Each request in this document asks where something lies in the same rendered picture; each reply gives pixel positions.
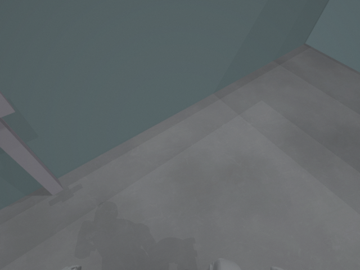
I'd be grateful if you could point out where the robot right thigh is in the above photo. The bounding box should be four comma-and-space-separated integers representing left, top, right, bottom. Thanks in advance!
209, 259, 241, 270

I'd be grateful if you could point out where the panel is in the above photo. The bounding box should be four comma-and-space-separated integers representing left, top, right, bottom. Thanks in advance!
0, 91, 63, 195

